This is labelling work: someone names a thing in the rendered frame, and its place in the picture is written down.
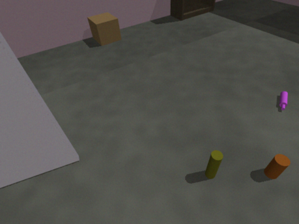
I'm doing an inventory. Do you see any bookshelf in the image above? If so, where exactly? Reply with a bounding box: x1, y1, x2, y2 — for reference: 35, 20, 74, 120
171, 0, 215, 21

